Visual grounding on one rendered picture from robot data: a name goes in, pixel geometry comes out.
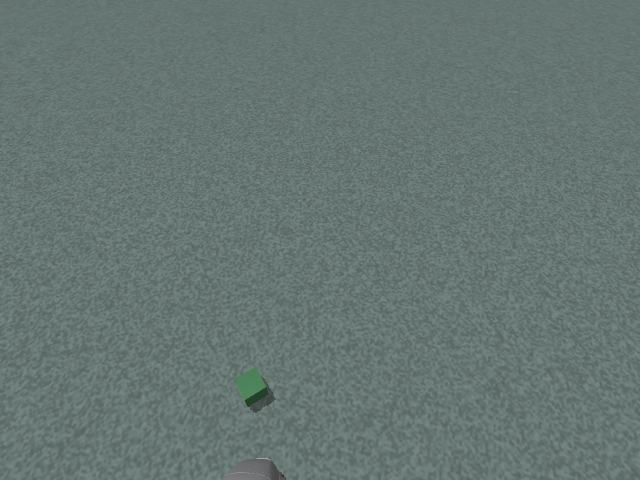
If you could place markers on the cube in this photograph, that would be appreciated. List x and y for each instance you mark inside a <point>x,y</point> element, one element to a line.
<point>251,386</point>

